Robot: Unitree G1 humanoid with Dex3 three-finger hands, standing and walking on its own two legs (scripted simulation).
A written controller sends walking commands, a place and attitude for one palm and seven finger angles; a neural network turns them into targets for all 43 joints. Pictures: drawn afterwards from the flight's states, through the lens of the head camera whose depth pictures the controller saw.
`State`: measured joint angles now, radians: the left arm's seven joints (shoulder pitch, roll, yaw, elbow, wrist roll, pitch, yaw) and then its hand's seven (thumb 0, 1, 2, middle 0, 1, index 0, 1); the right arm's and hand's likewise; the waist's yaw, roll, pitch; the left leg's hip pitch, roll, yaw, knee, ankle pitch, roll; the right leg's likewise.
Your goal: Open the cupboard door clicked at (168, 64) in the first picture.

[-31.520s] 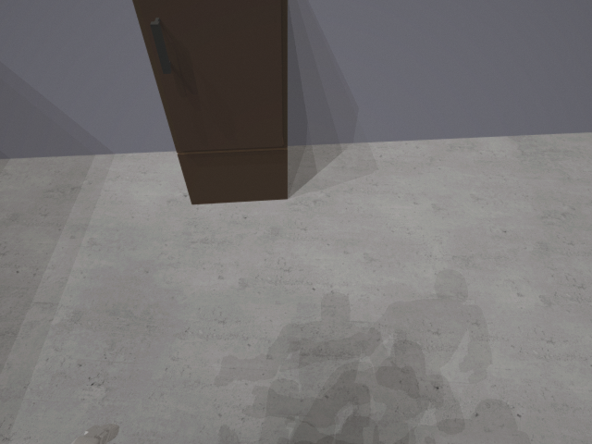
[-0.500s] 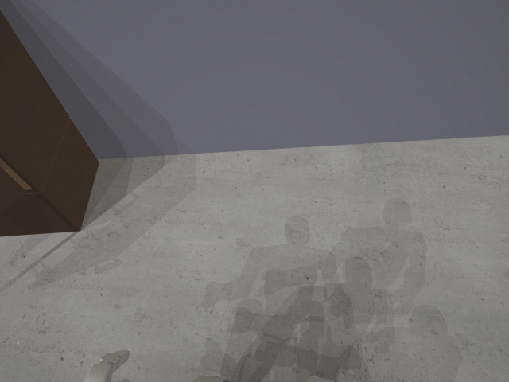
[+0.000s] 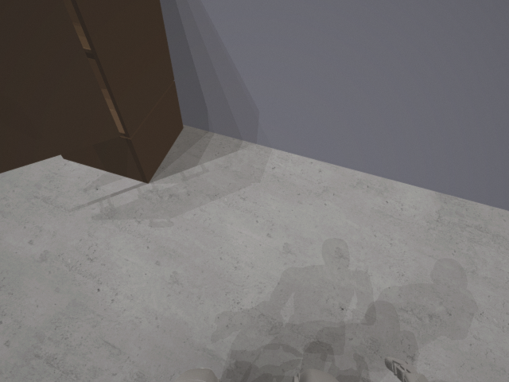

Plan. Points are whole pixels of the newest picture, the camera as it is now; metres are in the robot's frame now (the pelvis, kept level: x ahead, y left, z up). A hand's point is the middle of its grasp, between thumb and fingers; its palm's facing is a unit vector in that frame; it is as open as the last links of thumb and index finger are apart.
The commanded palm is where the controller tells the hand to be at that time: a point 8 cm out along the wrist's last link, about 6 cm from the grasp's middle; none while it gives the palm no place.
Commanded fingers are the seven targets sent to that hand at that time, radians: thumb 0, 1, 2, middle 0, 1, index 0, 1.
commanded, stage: turn to face it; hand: left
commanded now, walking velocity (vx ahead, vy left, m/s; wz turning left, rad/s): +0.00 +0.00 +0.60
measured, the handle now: out of the picture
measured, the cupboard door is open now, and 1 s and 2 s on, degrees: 46 46 46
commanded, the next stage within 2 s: take the last steps up to it in 0.84 s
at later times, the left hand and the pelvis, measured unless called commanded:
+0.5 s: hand out of the picture +0.05 +0.14 -0.13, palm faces +0.28 -0.93 -0.25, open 7.4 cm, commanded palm none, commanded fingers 0.00 0.90 0.90 -0.20 -0.30 -0.20 -0.30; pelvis +0.01 -0.06 +0.02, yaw +18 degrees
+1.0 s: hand out of the picture -0.05 +0.18 -0.15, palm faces +0.51 -0.83 -0.24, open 7.4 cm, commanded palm none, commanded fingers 0.00 0.90 0.90 -0.20 -0.30 -0.20 -0.30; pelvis +0.00 -0.03 +0.02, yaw +29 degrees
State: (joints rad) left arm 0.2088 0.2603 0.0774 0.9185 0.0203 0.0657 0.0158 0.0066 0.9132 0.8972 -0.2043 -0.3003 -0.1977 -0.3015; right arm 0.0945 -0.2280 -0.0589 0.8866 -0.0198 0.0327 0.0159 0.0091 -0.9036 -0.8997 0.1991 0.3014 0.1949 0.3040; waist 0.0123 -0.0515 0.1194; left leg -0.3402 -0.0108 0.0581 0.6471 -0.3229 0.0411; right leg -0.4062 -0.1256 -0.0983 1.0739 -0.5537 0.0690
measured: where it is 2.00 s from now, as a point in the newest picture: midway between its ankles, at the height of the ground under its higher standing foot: (195, 379)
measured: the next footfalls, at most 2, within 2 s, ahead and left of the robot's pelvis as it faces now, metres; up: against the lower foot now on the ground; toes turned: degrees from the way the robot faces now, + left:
right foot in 0.30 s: +0.07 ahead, -0.16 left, +0.00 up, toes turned +8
left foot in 0.70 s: -0.01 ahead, +0.08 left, +0.00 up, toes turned +29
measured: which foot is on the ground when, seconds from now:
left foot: down 0.00-0.30, up 0.32-0.68, down 0.70-1.00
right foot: up 0.00-0.28, down 0.30-0.70, up 0.72-1.00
